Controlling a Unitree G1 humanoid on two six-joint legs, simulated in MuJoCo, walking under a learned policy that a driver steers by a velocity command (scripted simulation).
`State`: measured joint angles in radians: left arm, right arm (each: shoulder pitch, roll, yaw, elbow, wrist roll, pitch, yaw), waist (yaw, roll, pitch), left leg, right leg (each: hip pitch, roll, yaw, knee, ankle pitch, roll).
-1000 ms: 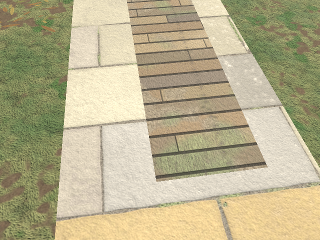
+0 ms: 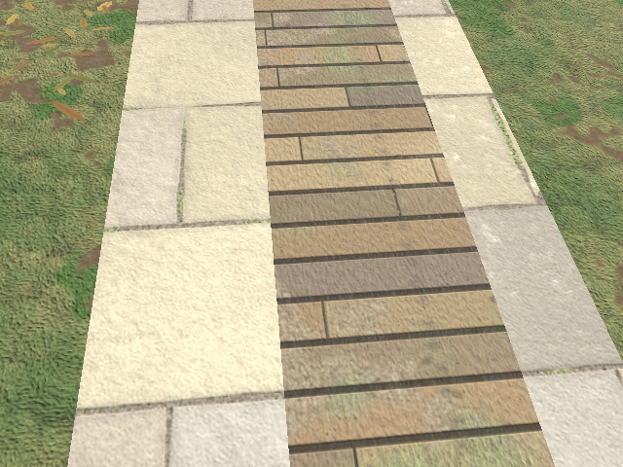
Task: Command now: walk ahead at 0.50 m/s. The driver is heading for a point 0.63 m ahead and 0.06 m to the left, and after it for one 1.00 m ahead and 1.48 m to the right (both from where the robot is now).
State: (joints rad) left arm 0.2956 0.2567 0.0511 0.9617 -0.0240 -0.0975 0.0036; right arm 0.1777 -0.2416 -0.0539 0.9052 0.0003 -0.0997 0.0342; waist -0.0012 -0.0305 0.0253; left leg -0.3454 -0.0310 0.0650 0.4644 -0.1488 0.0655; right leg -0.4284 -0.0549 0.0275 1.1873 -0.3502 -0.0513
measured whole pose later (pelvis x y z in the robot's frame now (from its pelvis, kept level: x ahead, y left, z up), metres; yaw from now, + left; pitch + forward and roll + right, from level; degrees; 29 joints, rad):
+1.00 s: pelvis +0.53 -0.01 -0.01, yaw +7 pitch +2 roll -2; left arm 0.33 0.23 0.05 1.03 -0.01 -0.06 0.01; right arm 0.02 -0.21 -0.05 0.85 -0.03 -0.08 0.02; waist 0.05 0.02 0.05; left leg -0.49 0.03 0.04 0.53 -0.05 0.08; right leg -0.08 -0.03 -0.12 0.66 -0.52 0.02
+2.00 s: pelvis +0.62 -0.01 +0.00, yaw -26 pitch +3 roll +0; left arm 0.13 0.33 0.09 0.72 -0.02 0.03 0.04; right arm 0.11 -0.28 -0.08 0.88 -0.02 -0.02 -0.02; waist 0.00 -0.05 0.03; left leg -0.28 -0.01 -0.02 0.48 -0.24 0.01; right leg -0.48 0.12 0.15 0.92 -0.49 0.01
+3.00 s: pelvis +0.74 -0.17 +0.01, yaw -61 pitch +2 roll +1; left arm 0.30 0.32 0.07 0.64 -0.03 -0.02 0.00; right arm 0.27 -0.27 -0.07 0.80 -0.01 -0.10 0.01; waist -0.03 -0.06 -0.01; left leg -0.17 -0.02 0.05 0.38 -0.25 0.02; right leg -0.57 -0.03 0.08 1.14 -0.30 -0.01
